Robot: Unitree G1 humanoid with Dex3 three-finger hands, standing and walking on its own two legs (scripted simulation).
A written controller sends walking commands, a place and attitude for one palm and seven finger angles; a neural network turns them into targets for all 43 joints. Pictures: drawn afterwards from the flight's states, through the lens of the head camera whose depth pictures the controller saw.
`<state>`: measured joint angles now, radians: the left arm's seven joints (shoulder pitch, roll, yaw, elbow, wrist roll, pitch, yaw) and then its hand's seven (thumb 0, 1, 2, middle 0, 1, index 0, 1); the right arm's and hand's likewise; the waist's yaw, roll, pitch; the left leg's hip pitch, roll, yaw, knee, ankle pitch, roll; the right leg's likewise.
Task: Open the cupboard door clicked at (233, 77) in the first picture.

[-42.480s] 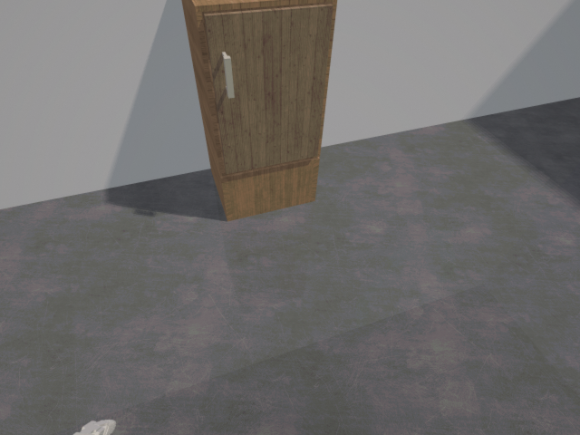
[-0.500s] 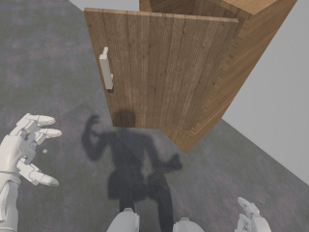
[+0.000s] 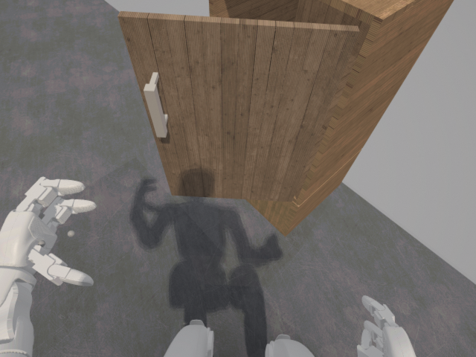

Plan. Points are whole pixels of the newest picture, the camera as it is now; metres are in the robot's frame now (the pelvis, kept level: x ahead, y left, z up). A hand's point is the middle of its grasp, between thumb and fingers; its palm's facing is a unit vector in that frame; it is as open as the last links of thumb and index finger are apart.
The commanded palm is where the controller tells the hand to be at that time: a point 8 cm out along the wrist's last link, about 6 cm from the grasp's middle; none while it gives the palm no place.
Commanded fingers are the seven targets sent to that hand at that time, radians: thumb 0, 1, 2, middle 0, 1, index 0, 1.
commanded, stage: move the hooked fingers beside the handle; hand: left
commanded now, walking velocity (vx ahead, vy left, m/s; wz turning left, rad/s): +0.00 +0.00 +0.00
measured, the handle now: (158, 106) +0.58 +0.21 +0.04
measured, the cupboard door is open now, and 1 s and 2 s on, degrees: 45 45 45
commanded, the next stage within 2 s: none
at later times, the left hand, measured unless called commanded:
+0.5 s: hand (90, 188) +0.37 +0.28 +0.04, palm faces +0.00 -1.00 -0.02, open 14.0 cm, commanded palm +0.35 +0.32 +0.05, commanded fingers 0.00 -0.50 0.30 -0.30 -1.20 -0.30 -1.20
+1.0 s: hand (110, 158) +0.43 +0.26 +0.04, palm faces +0.00 -1.00 -0.01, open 14.0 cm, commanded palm +0.42 +0.31 +0.04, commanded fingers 0.00 -0.50 0.30 -0.30 -1.20 -0.30 -1.20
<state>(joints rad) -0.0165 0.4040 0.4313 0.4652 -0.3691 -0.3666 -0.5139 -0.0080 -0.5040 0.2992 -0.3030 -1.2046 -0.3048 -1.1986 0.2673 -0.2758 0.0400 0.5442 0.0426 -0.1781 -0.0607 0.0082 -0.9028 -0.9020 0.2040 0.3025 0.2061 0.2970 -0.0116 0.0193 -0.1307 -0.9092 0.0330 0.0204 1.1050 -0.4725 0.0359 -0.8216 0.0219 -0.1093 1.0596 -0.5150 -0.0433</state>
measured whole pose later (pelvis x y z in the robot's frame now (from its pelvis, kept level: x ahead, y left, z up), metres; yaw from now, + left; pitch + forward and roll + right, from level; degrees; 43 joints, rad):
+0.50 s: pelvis +0.00 +0.01 -0.01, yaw -1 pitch +19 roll -3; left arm -0.30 0.48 0.48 0.68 -0.31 -0.36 -0.52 -0.01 -0.50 0.30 -0.30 -1.20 -0.30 -1.20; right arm 0.31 -0.29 0.03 0.59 0.04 -0.13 -0.05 0.01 -0.90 -0.90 0.20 0.30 0.21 0.30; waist -0.05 0.01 -0.13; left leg -0.99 0.05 0.03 1.15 -0.49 0.04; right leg -0.91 0.03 -0.09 1.09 -0.52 -0.04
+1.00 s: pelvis +0.00 +0.02 -0.01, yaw -2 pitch +21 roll -4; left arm -0.60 0.50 0.44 0.95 -0.20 -0.41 -0.42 -0.01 -0.50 0.30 -0.30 -1.20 -0.30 -1.20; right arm 0.33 -0.28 0.03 0.62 0.02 -0.05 -0.04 0.00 -0.90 -0.90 0.20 0.30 0.21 0.30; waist -0.10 0.01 -0.13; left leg -1.04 0.04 0.04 1.15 -0.48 0.07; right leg -0.95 0.02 -0.08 1.09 -0.50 -0.02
